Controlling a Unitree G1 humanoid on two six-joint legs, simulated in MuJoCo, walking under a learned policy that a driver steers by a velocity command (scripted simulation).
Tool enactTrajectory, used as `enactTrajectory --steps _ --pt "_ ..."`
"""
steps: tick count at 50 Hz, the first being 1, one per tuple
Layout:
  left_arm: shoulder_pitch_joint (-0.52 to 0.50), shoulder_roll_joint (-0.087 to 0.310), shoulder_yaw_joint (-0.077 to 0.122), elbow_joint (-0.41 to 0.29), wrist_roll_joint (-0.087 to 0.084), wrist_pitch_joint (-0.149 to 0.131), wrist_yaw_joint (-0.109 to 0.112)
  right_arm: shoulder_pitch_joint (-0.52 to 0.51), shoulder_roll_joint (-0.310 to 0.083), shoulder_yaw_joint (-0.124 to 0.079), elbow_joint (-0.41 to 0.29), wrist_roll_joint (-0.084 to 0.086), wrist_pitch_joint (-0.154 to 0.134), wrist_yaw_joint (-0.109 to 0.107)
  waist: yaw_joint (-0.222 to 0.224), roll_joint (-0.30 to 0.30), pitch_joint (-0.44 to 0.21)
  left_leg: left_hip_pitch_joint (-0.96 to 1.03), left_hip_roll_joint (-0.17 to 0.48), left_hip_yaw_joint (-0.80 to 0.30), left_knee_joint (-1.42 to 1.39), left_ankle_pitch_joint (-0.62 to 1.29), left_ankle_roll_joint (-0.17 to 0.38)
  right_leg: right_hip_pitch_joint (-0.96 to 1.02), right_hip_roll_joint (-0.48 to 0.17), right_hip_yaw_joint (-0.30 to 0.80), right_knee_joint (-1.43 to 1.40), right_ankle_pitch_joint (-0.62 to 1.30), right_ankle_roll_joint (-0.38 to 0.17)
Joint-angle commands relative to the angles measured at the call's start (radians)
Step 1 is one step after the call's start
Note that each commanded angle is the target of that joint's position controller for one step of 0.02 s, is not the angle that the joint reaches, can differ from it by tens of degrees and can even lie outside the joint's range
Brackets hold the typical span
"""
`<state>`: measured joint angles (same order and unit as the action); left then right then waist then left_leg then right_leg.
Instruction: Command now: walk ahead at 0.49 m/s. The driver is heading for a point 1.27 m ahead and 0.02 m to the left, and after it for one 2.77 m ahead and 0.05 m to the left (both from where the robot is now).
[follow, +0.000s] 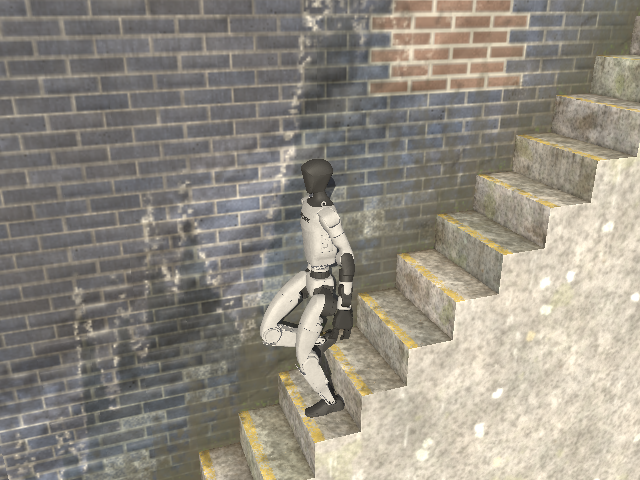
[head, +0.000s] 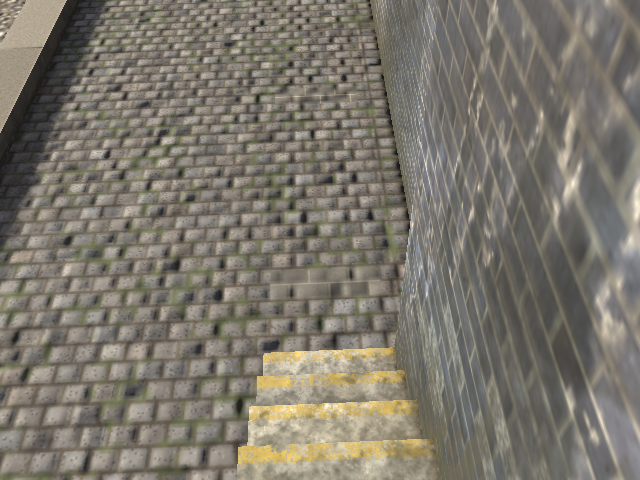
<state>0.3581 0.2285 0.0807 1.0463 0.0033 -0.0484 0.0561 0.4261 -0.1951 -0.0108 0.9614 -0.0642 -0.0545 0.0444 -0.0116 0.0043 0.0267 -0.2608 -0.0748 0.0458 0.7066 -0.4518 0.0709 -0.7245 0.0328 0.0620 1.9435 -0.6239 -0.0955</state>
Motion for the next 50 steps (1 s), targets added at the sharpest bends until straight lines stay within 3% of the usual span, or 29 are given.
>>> enactTrajectory --steps 1,2,3,4,5,6,7,9,13,15,16,17,18,20,22,27,31,33,34,37,39,40,41,42,44,45,46,48,50 --pt "0.008 0.072 0.017 -0.057 0.019 0.028 0.021 0.072 -0.117 -0.020 0.013 -0.005 -0.053 -0.003 0.033 0.004 0.162 -0.057 0.514 -0.514 -0.248 0.589 0.291 -0.343 -0.077 0.144 -0.381 0.400 0.123" --pt "-0.073 0.067 0.009 -0.082 0.035 0.040 0.014 -0.068 -0.093 -0.001 -0.021 0.033 -0.045 -0.027 0.095 0.005 0.203 -0.360 0.400 -0.426 -0.355 0.383 0.206 -0.026 -0.136 0.078 -0.780 0.618 0.146" --pt "0.074 0.008 0.002 0.000 0.042 0.054 0.002 -0.087 -0.144 -0.018 0.016 0.004 -0.032 -0.017 0.137 0.075 0.111 -0.473 0.328 -0.341 -0.273 0.407 0.179 0.261 -0.100 -0.006 -0.703 0.753 0.132" --pt "0.202 0.000 -0.001 0.060 0.025 0.064 0.000 -0.145 -0.191 -0.022 0.010 0.004 -0.015 -0.024 0.187 0.078 0.083 -0.573 0.326 -0.314 -0.212 0.396 0.166 0.425 -0.084 -0.033 -0.615 0.712 0.123" --pt "0.191 -0.017 -0.014 0.031 -0.006 0.037 0.003 -0.203 -0.128 -0.010 0.023 0.044 -0.009 -0.039 0.193 0.112 0.143 -0.509 0.195 -0.189 -0.147 0.216 0.097 0.380 -0.121 -0.020 -0.873 0.879 0.114" --pt "0.245 0.005 -0.014 0.046 -0.043 0.001 -0.008 -0.210 -0.052 0.017 0.008 0.037 -0.009 -0.030 0.151 0.157 0.104 -0.447 0.120 -0.110 -0.078 0.081 0.034 0.509 -0.056 -0.149 -1.024 0.888 0.133" --pt "0.177 0.027 -0.020 -0.008 -0.060 -0.016 0.002 -0.188 -0.036 0.013 0.001 0.074 -0.006 -0.038 0.093 0.139 0.128 -0.367 0.102 -0.128 -0.062 -0.052 -0.014 0.591 -0.106 -0.112 -1.264 1.063 0.167" --pt "0.052 0.045 -0.030 -0.079 -0.058 -0.028 0.004 -0.113 -0.112 -0.006 0.037 0.045 0.030 -0.065 0.000 0.092 0.184 -0.200 0.084 -0.128 0.045 -0.175 -0.014 0.578 -0.170 -0.057 -1.598 1.156 0.187" --pt "0.333 0.187 0.026 -0.028 -0.037 -0.031 0.022 -0.076 -0.152 -0.013 0.036 0.035 0.073 -0.074 0.079 -0.014 0.066 -0.050 -0.015 -0.129 0.696 -0.104 0.037 0.698 -0.276 -0.055 -1.796 1.030 0.199" --pt "0.385 0.213 -0.019 -0.040 -0.047 -0.028 -0.031 -0.004 -0.073 -0.024 0.025 0.036 0.100 -0.029 0.020 -0.176 0.021 -0.406 -0.117 -0.094 1.265 -0.603 0.035 0.779 -0.324 0.058 -1.299 1.182 0.235" --pt "0.363 0.180 -0.054 -0.010 -0.049 -0.027 -0.049 0.221 0.049 -0.002 0.052 0.086 0.120 -0.035 -0.115 -0.315 0.011 -0.568 -0.105 -0.066 1.357 -0.546 -0.010 0.817 -0.461 0.152 -1.266 1.633 0.202" --pt "0.316 0.249 -0.029 -0.019 -0.117 -0.042 -0.034 0.180 0.062 0.011 0.026 0.075 0.147 -0.050 -0.083 -0.493 -0.025 -0.638 -0.099 -0.094 1.419 -0.494 -0.059 0.759 -0.668 0.445 -1.474 1.721 -0.082" --pt "0.281 0.199 -0.047 -0.016 -0.143 -0.054 -0.015 0.021 -0.001 0.002 -0.006 0.030 0.161 -0.055 -0.037 -0.411 0.007 -0.682 -0.053 -0.138 1.444 -0.415 -0.086 0.666 -0.650 0.458 -1.531 1.475 -0.171" --pt "0.203 0.123 -0.106 -0.065 -0.081 -0.037 0.011 -0.196 -0.082 -0.018 -0.043 0.037 0.198 -0.041 0.006 -0.250 0.046 -0.534 -0.045 -0.182 1.301 -0.252 -0.093 0.442 -0.512 0.194 -1.544 1.129 -0.102" --pt "0.158 0.146 -0.119 -0.102 -0.047 -0.040 0.026 -0.253 -0.053 -0.009 -0.069 0.054 0.224 -0.037 -0.017 -0.250 0.047 -0.443 -0.057 -0.194 1.196 -0.047 -0.137 0.298 -0.427 0.084 -1.577 0.825 -0.074" --pt "0.226 0.154 -0.115 -0.120 -0.050 -0.033 0.023 -0.333 -0.078 -0.025 -0.136 0.032 0.230 -0.053 0.019 -0.230 0.004 -0.587 -0.087 -0.213 1.293 0.000 -0.182 0.417 -0.405 0.098 -1.504 0.765 -0.056" --pt "0.251 0.191 -0.097 -0.147 -0.021 -0.020 0.027 -0.447 -0.088 -0.028 -0.221 0.049 0.226 -0.041 0.068 -0.209 0.026 -0.677 -0.054 -0.239 1.300 -0.046 -0.191 0.495 -0.468 0.149 -1.570 0.640 -0.104" --pt "0.119 0.178 -0.089 -0.200 0.002 -0.010 0.008 -0.446 -0.108 -0.023 -0.264 0.081 0.199 -0.044 0.084 -0.465 -0.045 -0.645 -0.043 -0.127 1.354 -0.112 -0.213 0.529 -0.375 0.039 -1.525 0.774 -0.146" --pt "0.067 0.180 -0.078 -0.228 0.006 -0.007 0.027 -0.489 -0.125 -0.023 -0.314 0.058 0.197 -0.050 0.090 -0.421 -0.084 -0.603 0.001 -0.144 1.335 -0.161 -0.217 0.509 -0.412 0.065 -1.518 0.883 -0.172" --pt "0.103 0.360 0.003 -0.194 -0.019 0.006 0.016 -0.318 -0.089 0.019 -0.321 0.051 0.163 -0.042 0.070 -0.483 -0.125 -0.454 0.044 -0.056 1.263 -0.840 -0.075 0.525 -0.450 0.009 -1.516 1.466 -0.171" --pt "-0.089 0.312 0.015 -0.211 -0.047 0.041 0.005 -0.088 -0.074 0.033 -0.271 0.060 0.139 -0.038 -0.101 -0.249 -0.169 -0.030 0.104 -0.188 0.596 -0.633 -0.019 0.227 -0.374 -0.140 -1.268 1.188 -0.043" --pt "-0.092 0.287 0.029 -0.196 -0.031 0.091 0.029 0.111 -0.081 0.031 -0.177 0.091 0.137 -0.003 -0.213 0.218 -0.009 0.098 0.057 -0.415 0.265 -0.380 -0.006 -0.226 -0.276 -0.089 -0.858 0.380 -0.037" --pt "-0.327 0.227 0.023 -0.313 0.018 0.105 0.041 0.326 -0.232 -0.010 -0.107 0.143 0.115 -0.036 -0.404 0.662 0.198 -0.031 0.155 -1.043 -0.123 -0.153 -0.062 -0.679 0.018 0.195 -0.826 -0.436 0.020" --pt "-0.441 0.184 0.018 -0.333 0.016 0.087 0.032 0.386 -0.165 0.017 -0.077 0.109 0.091 -0.066 -0.430 0.527 0.344 -0.213 0.150 -1.133 -0.278 -0.089 -0.167 -0.638 0.117 0.457 -0.771 -0.255 0.019" --pt "-0.087 -0.009 -0.020 -0.215 -0.014 0.069 0.038 -0.063 -0.148 0.034 -0.105 0.017 0.088 -0.109 -0.023 0.488 0.278 -0.327 0.183 -0.839 -0.088 0.072 -0.191 -0.444 0.187 0.474 -0.817 0.129 0.050" --pt "-0.031 0.009 -0.008 -0.194 -0.002 0.075 0.053 -0.235 -0.086 0.050 -0.115 0.003 0.066 -0.108 0.083 0.409 0.189 -0.397 0.180 -0.688 0.077 0.238 -0.156 -0.292 0.175 0.369 -0.814 0.425 0.081" --pt "0.035 0.064 0.023 -0.137 0.012 0.093 0.053 -0.258 -0.091 0.043 -0.111 -0.009 0.051 -0.094 0.114 0.368 0.072 -0.411 0.186 -0.610 0.172 0.449 -0.154 -0.168 0.198 0.324 -0.685 0.556 0.104" --pt "0.006 0.139 0.047 -0.131 -0.003 0.116 0.041 -0.247 -0.085 0.038 -0.083 0.027 0.027 -0.080 0.120 0.218 0.006 -0.457 0.203 -0.490 0.164 0.453 -0.164 -0.044 0.182 0.244 -0.652 0.643 0.148" --pt "-0.029 0.062 0.018 -0.127 -0.015 0.142 0.032 -0.186 -0.050 0.050 -0.021 0.075 -0.002 -0.078 0.112 0.103 0.009 -0.369 0.218 -0.455 0.090 0.404 -0.189 -0.046 0.120 0.231 -0.741 0.774 0.180"
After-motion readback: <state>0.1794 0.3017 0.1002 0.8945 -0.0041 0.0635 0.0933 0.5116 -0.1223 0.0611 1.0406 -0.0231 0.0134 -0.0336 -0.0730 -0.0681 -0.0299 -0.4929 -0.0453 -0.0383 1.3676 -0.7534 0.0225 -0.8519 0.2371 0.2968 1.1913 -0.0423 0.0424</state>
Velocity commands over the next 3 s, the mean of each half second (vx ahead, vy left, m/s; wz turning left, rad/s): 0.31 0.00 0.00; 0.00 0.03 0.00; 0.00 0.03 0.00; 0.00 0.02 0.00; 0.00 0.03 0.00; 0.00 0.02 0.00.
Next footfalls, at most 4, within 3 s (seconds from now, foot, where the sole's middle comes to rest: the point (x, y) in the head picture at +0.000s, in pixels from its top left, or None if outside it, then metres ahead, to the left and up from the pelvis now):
0.28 right None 0.24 -0.19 -0.95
0.78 left None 0.09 0.18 -0.75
1.46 right None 0.26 -0.01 -0.95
1.82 left None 0.27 0.21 -0.95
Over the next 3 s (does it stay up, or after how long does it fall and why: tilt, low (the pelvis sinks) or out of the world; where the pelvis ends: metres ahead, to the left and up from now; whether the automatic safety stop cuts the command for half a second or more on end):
stays up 0.23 0.11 -0.16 its command is cut before an obstacle after 0.3 s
